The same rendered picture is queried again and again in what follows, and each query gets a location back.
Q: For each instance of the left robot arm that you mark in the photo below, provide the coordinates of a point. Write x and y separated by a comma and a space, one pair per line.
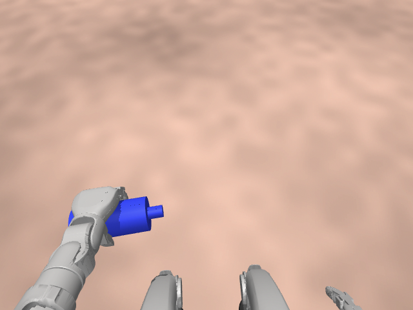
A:
70, 264

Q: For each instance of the left robot hand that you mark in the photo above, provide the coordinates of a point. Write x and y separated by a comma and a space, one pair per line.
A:
101, 201

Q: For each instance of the bottle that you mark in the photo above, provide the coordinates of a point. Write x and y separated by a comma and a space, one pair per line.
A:
131, 216

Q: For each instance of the right robot hand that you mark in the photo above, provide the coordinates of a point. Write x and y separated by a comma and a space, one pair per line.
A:
342, 300

